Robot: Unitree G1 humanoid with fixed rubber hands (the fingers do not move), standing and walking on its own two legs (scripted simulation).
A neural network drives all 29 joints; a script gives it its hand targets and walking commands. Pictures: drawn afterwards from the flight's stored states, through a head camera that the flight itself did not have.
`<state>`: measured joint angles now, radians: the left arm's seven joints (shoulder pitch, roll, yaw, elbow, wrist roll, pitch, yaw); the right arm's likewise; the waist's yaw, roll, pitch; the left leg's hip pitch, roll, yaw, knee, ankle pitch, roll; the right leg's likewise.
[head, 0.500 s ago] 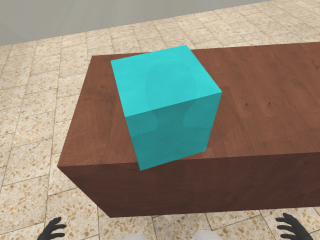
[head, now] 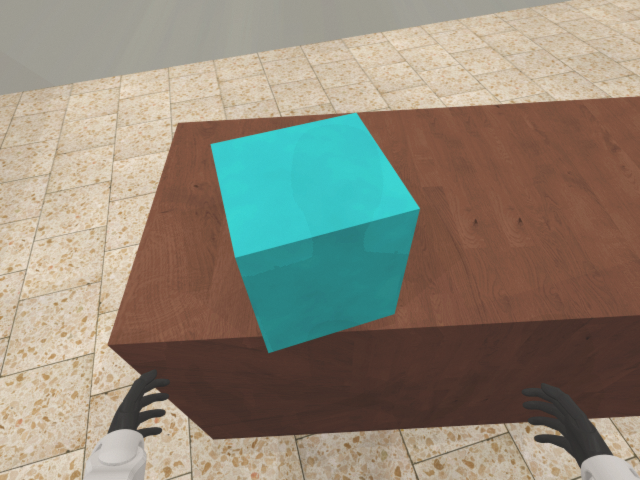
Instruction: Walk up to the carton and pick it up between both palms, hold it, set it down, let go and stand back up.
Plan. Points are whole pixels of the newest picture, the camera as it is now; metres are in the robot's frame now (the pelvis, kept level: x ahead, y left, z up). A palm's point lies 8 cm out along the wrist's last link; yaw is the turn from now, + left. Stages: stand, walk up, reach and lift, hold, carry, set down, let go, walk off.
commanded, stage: reach and lift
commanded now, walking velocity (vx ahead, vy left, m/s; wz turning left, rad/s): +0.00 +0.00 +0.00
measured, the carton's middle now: (310, 236) +0.43 +0.03 +0.02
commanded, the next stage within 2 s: none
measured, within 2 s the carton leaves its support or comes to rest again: neither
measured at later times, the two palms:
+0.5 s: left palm (156, 413) +0.20 +0.22 -0.02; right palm (568, 411) +0.19 -0.27 -0.03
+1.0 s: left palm (188, 384) +0.22 +0.17 +0.03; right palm (562, 376) +0.22 -0.26 +0.01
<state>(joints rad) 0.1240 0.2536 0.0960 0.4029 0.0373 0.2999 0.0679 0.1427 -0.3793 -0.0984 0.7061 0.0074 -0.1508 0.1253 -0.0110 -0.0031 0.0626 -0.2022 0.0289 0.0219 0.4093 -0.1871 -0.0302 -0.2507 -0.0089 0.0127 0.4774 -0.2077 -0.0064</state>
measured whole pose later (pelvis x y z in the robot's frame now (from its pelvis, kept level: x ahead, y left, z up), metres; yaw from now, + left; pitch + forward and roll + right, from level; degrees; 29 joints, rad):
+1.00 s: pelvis +0.02 +0.00 +0.01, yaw +0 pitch +0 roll +1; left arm 0.31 -0.02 -0.02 -0.02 0.04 0.08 0.24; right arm 0.19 -0.39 0.02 0.40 0.32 -0.25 0.22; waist 0.00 -0.02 -0.02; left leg -0.15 0.05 0.02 0.31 -0.16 -0.04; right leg -0.19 0.01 0.01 0.37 -0.17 -0.01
